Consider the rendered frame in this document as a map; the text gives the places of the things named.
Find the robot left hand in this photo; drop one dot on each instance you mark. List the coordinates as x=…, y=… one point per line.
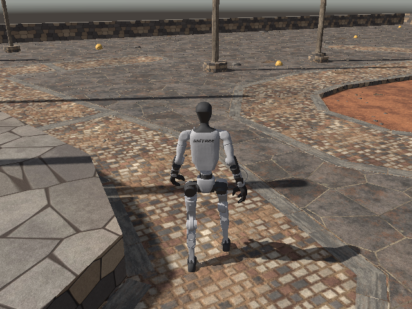
x=180, y=177

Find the robot right forearm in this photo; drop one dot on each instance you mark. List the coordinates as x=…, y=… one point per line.
x=237, y=173

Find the robot right hand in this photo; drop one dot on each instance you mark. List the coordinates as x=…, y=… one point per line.
x=242, y=194

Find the right robot shin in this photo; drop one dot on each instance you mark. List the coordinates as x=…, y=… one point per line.
x=224, y=222

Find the robot head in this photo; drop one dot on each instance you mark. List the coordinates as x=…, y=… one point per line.
x=204, y=112

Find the robot right upper arm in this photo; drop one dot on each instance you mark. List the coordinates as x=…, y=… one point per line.
x=227, y=145

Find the robot left upper arm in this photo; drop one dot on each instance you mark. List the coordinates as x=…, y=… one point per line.
x=180, y=149

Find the robot left forearm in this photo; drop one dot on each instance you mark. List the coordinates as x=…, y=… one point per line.
x=175, y=169

